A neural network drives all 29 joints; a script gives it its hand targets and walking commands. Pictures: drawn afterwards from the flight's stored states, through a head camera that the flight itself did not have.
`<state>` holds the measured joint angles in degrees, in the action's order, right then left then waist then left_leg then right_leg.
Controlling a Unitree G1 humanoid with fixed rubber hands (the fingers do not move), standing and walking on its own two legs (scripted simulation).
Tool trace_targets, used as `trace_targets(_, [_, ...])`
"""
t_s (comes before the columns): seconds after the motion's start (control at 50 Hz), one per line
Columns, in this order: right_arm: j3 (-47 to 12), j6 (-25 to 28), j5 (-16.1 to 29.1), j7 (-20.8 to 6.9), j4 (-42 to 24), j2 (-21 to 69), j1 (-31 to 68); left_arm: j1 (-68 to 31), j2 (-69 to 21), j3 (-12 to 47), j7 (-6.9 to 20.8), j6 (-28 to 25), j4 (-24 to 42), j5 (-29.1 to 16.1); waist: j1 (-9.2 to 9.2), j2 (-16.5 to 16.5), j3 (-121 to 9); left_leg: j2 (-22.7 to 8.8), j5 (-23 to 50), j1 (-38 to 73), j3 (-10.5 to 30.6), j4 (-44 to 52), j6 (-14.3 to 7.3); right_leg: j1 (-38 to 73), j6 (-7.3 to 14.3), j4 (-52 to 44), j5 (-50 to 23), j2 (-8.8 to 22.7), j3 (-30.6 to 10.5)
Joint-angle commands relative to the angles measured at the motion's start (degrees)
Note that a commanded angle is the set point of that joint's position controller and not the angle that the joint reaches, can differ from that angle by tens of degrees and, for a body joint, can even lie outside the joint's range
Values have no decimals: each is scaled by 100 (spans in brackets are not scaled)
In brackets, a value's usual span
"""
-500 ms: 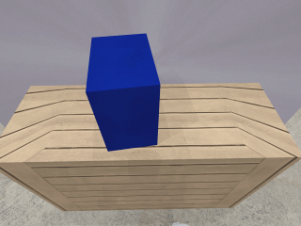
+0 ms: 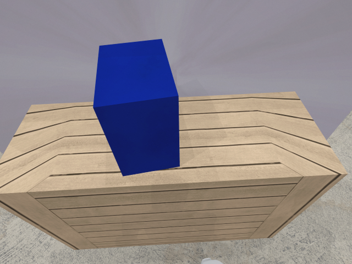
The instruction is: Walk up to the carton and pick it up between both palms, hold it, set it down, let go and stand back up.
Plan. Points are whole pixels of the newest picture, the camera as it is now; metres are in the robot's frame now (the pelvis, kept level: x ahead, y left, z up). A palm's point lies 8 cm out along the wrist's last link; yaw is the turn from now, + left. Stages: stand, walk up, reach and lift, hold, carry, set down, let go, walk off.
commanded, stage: reach and lift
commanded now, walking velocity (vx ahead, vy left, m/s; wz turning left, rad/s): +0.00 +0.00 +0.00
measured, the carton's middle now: (141, 109) +0.50 +0.12 +0.06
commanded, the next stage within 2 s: none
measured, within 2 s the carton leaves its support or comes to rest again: neither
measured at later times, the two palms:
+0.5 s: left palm out of the picture +0.09 +0.25 -0.09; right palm out of the picture +0.16 -0.21 -0.11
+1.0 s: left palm out of the picture +0.12 +0.24 -0.05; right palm (267, 239) +0.20 -0.19 -0.06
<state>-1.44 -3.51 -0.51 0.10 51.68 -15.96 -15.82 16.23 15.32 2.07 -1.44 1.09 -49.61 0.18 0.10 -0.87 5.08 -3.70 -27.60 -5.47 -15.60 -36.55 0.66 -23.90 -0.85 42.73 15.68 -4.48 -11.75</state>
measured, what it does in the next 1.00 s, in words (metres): stands, turning left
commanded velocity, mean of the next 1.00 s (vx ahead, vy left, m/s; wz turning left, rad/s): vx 0.00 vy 0.00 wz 0.00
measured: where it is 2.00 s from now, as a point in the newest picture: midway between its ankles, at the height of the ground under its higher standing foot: outside the picture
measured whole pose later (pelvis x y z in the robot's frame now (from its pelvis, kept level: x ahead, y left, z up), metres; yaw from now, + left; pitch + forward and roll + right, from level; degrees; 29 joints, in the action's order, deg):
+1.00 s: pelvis +0.00 -0.03 +0.02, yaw +16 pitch -5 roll -1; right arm 2.4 5.6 -0.9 3.0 31.4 -5.1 -13.7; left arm 8.0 13.0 -0.2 1.0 9.5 -27.1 0.7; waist -1.4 0.6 6.6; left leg -5.1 -21.6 -4.0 -1.5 -31.2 2.7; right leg -12.1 1.3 30.4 12.8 -0.6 3.6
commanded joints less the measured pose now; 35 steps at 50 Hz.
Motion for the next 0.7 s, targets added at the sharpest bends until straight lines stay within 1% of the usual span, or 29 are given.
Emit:
trace_targets(0.0, [894, 803, -647, -259, -741, -391, 3115, -3295, 1137, -485, 27, 943, 1307, -211, 220, 404, 354, -313, 683, -3581, 1067, -84, -174, 609, 357, -21, 546, 418, 1086])
trace_targets(0.02, [1058, 879, -786, -485, -325, -577, 2539, -2905, 996, -424, -95, 1487, 1398, -124, 145, 406, 491, -348, -63, -4132, 1030, 168, -139, 1226, 430, 145, 726, 420, 1237])
trace_targets(0.04, [1056, 860, -715, -605, -467, -657, 2348, -2885, 916, -437, -97, 1811, 1684, -23, 69, 286, 157, -406, -283, -4077, 1062, 196, -124, 1613, 453, 272, 516, 453, 1326])
trace_targets(0.06, [1036, 835, -594, -637, -473, -729, 2188, -2928, 977, -479, -20, 2052, 1888, 127, 15, 193, -12, -366, 298, -3448, 911, -138, -2, 1275, 513, 113, -6, 527, 1158])
trace_targets(0.08, [1079, 774, -448, -564, -774, -683, 1946, -2862, 1007, -474, 74, 2340, 2216, 151, -79, 25, -857, -268, 709, -2718, 923, -612, 78, 1097, 512, 189, -577, 562, 1056])
trace_targets(0.1, [1061, 659, -265, -428, -896, -591, 1476, -2561, 963, -457, 199, 2599, 2437, 192, -249, -30, -1331, -201, 1004, -2267, 862, -906, 164, 1165, 469, 202, -1235, 538, 1019])
trace_targets(0.12, [1156, 622, -181, -316, -1016, -643, 1249, -2388, 939, -455, 334, 2803, 2560, 278, -341, -88, -1791, -130, 1186, -2030, 785, -1128, 215, 1195, 385, 279, -1771, 486, 1104])
trace_targets(0.14, [1139, 548, -47, -230, -902, -518, 929, -2055, 794, -414, 457, 2952, 2548, 393, -324, -129, -1955, -79, 1416, -1979, 778, -1211, 214, 1196, 297, 380, -2242, 451, 1204])
trace_targets(0.16, [1198, 478, 68, -140, -815, -535, 746, -1754, 735, -435, 555, 3055, 2656, 533, -454, 17, -2011, -73, 1775, -1893, 832, -1194, 259, 1353, 305, 418, -2589, 403, 1308])
trace_targets(0.18, [1127, 392, 156, -104, -675, -566, 643, -1463, 687, -510, 635, 3157, 2508, 685, -387, 182, -1960, -67, 1943, -1874, 882, -1097, 269, 1441, 335, 376, -2490, 385, 1405])
trace_targets(0.22, [844, 153, 436, 12, -640, -458, 595, -1115, 596, -582, 707, 3223, 2613, 811, -320, 118, -1843, -51, 1872, -1846, 971, -824, 209, 1757, 386, 112, -2144, 365, 1363])
trace_targets(0.24, [821, 90, 471, 56, -728, -449, 627, -1056, 557, -554, 707, 3199, 2929, 837, -384, 234, -1714, -46, 1828, -1831, 958, -672, 212, 1820, 428, -37, -1914, 324, 1354])
trace_targets(0.26, [741, 82, 547, 84, -908, -479, 623, -947, 535, -590, 664, 3142, 3259, 854, -305, 342, -1667, -46, 1872, -1848, 976, -538, 215, 1960, 446, -92, -1885, 256, 1364])
trace_targets(0.28, [768, 110, 446, 107, -1111, -413, 833, -1053, 522, -575, 604, 3024, 3322, 794, -325, 175, -1439, -49, 1627, -2090, 1028, -313, 139, 1998, 432, -207, -1560, 252, 1378])
trace_targets(0.3, [751, 159, 438, 127, -1290, -389, 947, -1107, 548, -617, 534, 2868, 3473, 790, -255, 262, -1344, -74, 1393, -2293, 1003, -154, 88, 2195, 423, -277, -1352, 212, 1362])
trace_targets(0.32, [768, 187, 293, 143, -1420, -299, 1040, -1222, 624, -603, 493, 2734, 3443, 759, -241, 153, -1020, -97, 1040, -2569, 1001, 52, -20, 2245, 364, -368, -1047, 212, 1336])
trace_targets(0.34, [809, 279, 216, 139, -1572, -109, 1173, -1490, 663, -615, 431, 2540, 3553, 756, -201, 311, -827, -132, 707, -2916, 1010, 175, -76, 2300, 363, -388, -826, 248, 1286])
trace_targets(0.38, [798, 437, -20, 173, -1552, 205, 1327, -1926, 645, -519, 313, 2204, 3344, 693, -281, 432, -494, -181, -47, -3699, 982, 288, -256, 2462, 367, -360, -338, 350, 1083])
trace_targets(0.4, [874, 536, -53, 174, -1680, 294, 1334, -2123, 651, -505, 256, 2032, 3474, 655, -330, 644, -588, -332, -647, -4054, 1106, 410, -317, 2774, 348, -190, -167, 303, 999])
trace_targets(0.42, [870, 618, -123, 149, -1802, 202, 1444, -2174, 563, -443, 209, 1884, 3429, 633, -324, 803, -673, -441, -1088, -4524, 1192, 550, -381, 3220, 303, 38, -276, 266, 1029])
trace_targets(0.44, [878, 658, -137, 168, -1889, 296, 1416, -2240, 581, -400, 197, 1758, 3343, 559, -314, 802, -622, -502, -1228, -5069, 1196, 533, -468, 3634, 294, 152, -320, 237, 922])
trace_targets(0.46, [805, 690, -153, 203, -2030, 408, 1414, -2212, 581, -355, 217, 1654, 3244, 478, -305, 651, -650, -524, -1243, -5263, 1167, 544, -537, 3821, 277, 154, -357, 273, 892])
trace_targets(0.5, [874, 756, -232, 258, -2020, 466, 1294, -2262, 580, -344, 259, 1516, 3105, 426, -351, 631, -723, -532, -1195, -5135, 1127, 613, -574, 3733, 262, 88, -237, 294, 878])
trace_targets(0.52, [919, 758, -228, 295, -1912, 478, 1242, -2297, 517, -271, 271, 1465, 3054, 381, -461, 631, -781, -561, -1265, -4948, 1197, 652, -558, 3642, 274, 98, -180, 222, 918])
trace_targets(0.54, [897, 790, -231, 300, -1956, 455, 1205, -2218, 515, -255, 271, 1413, 3078, 335, -393, 682, -894, -562, -1137, -4973, 1201, 657, -582, 3749, 255, 139, -261, 218, 949])
trace_targets(0.56, [911, 824, -232, 329, -1978, 457, 1110, -2063, 521, -268, 293, 1376, 3120, 301, -443, 630, -956, -524, -767, -4853, 1162, 629, -553, 3762, 270, 55, -438, 210, 950])
trace_targets(0.6, [804, 849, -186, 360, -2005, 548, 939, -1931, 572, -285, 330, 1313, 3120, 256, -438, 393, -869, -374, -376, -4241, 1029, 684, -542, 3422, 278, -274, -240, 255, 1012])
trace_targets(0.64, [798, 869, -176, 358, -1959, 513, 950, -1752, 499, -247, 313, 1334, 3047, 172, -418, 384, -609, -239, 180, -3543, 1078, 771, -416, 2901, 357, -616, -226, 283, 1103])
trace_targets(0.68, [754, 887, -199, 351, -2089, 408, 977, -1629, 590, -337, 300, 1321, 2913, 165, -339, 266, -296, -140, 252, -3279, 1040, 971, -348, 2904, 282, -838, -219, 247, 1133])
